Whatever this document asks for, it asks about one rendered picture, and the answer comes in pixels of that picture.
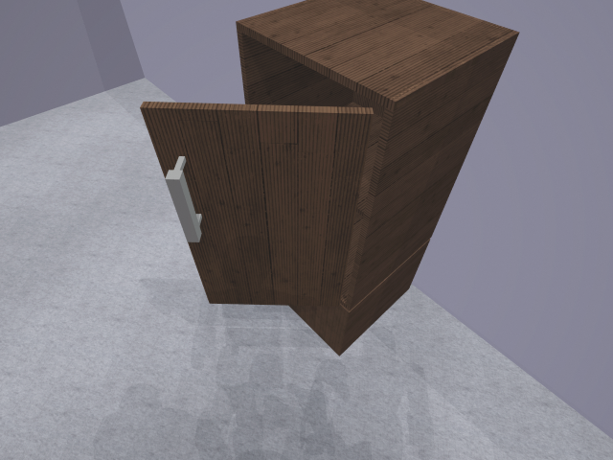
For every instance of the handle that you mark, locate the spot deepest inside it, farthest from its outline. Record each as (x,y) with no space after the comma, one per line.
(179,192)

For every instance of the cupboard door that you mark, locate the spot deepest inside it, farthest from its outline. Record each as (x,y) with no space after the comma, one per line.
(277,187)

